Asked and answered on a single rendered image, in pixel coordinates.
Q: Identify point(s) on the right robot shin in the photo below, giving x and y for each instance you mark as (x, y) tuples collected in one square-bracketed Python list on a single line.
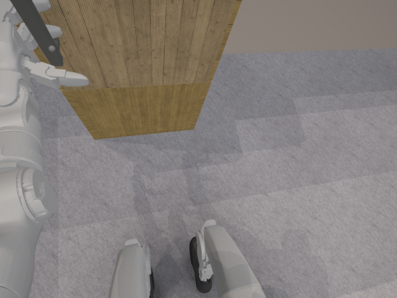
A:
[(205, 269)]

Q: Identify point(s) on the robot left thigh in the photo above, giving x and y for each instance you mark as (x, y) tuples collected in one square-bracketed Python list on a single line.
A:
[(132, 267)]

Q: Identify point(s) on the left robot upper arm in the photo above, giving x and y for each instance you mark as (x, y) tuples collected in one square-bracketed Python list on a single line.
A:
[(26, 202)]

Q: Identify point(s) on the robot left forearm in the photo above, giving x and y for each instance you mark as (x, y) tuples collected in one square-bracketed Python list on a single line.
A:
[(20, 130)]

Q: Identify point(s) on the handle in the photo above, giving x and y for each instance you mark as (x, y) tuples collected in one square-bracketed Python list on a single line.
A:
[(32, 19)]

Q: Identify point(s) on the cupboard door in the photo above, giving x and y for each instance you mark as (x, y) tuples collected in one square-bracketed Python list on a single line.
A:
[(130, 43)]

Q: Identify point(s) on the robot left hand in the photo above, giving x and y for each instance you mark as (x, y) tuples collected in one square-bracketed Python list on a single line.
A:
[(14, 44)]

